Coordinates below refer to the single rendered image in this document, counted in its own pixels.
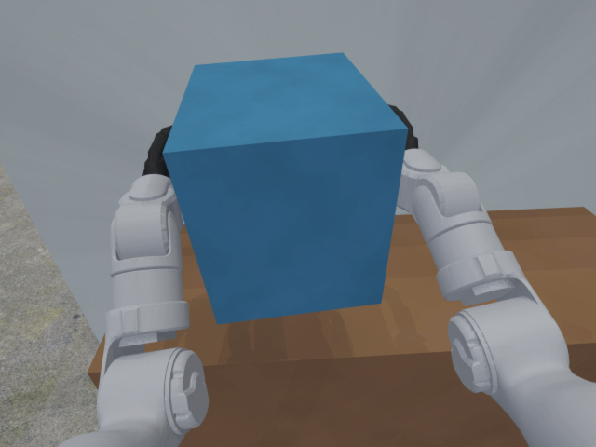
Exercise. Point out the robot right upper arm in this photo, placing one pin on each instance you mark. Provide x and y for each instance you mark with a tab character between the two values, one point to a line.
512	351

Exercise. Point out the robot left upper arm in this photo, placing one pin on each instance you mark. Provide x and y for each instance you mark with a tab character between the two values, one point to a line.
150	399

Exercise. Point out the carton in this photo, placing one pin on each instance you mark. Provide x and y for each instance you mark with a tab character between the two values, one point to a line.
287	173

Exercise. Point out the pedestal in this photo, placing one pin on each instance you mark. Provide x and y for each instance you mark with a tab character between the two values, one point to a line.
380	375

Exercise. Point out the robot right forearm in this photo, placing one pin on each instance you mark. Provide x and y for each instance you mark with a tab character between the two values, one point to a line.
473	266

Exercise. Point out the robot left forearm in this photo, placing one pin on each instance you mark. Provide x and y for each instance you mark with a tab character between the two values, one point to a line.
145	266

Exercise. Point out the right robot hand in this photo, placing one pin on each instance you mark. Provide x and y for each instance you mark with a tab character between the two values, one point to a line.
412	142

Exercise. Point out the left robot hand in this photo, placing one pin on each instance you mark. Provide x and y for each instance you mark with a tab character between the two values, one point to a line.
155	163

